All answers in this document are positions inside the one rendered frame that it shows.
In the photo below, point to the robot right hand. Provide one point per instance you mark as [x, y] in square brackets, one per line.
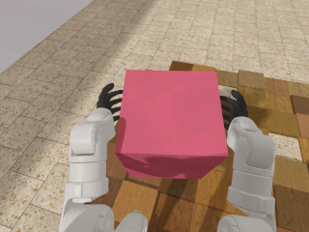
[239, 108]

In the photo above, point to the robot right upper arm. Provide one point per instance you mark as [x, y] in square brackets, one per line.
[236, 223]

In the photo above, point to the right robot forearm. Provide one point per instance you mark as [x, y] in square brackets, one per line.
[253, 164]

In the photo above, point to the robot left upper arm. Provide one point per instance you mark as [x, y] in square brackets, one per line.
[88, 218]

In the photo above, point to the robot left hand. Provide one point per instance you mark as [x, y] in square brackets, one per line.
[104, 100]

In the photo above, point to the carton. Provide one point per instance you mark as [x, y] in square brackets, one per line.
[171, 124]

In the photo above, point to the left robot forearm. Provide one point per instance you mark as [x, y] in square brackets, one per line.
[88, 155]

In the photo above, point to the left robot shin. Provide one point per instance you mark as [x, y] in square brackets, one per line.
[138, 212]

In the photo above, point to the robot left thigh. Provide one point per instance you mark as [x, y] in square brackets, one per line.
[133, 222]

